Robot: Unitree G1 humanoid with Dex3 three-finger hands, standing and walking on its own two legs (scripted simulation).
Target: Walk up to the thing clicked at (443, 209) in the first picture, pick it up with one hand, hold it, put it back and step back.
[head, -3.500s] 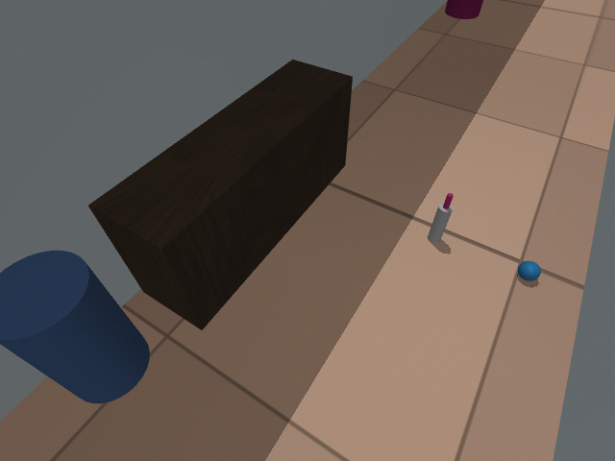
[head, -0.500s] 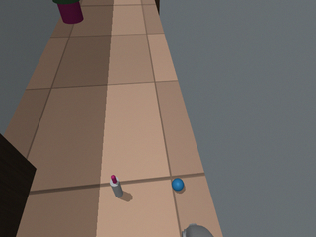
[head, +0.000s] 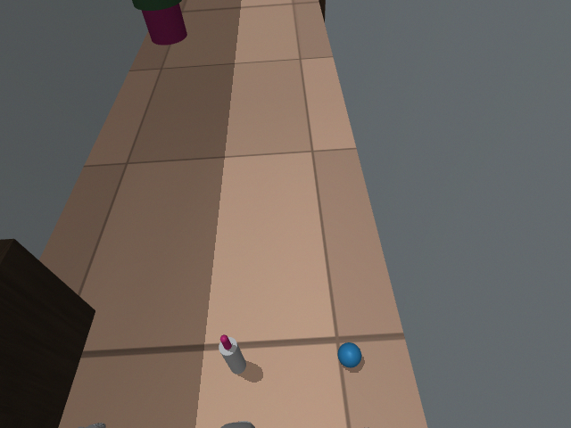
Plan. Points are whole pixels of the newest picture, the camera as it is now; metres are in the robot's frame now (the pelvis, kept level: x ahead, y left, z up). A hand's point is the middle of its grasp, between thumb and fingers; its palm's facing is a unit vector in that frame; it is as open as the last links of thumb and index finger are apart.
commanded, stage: walk up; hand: left
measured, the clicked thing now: (231, 352) +0.42 +0.23 -0.63
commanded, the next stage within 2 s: stand in 1.30 s
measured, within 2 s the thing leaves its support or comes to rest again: neither
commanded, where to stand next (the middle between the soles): +0.07 +0.02 m, yaw -1 degrees
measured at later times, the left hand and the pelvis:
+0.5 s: hand out of the picture +0.09 +0.29 -0.14, palm faces +0.03 -0.93 -0.36, open 7.4 cm; pelvis +0.02 +0.02 +0.01, yaw +1 degrees
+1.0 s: hand out of the picture +0.12 +0.27 -0.13, palm faces -0.02 -0.94 -0.33, open 7.4 cm; pelvis +0.03 +0.02 +0.02, yaw +0 degrees
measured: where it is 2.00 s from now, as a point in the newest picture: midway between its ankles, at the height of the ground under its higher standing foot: outside the picture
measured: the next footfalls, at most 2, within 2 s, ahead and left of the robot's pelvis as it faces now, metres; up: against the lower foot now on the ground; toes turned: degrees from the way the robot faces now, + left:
left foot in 0.02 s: +0.08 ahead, +0.15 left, +0.00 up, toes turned +1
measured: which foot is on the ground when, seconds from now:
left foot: up 0.00-0.00, down 0.02-1.00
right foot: down 0.00-1.00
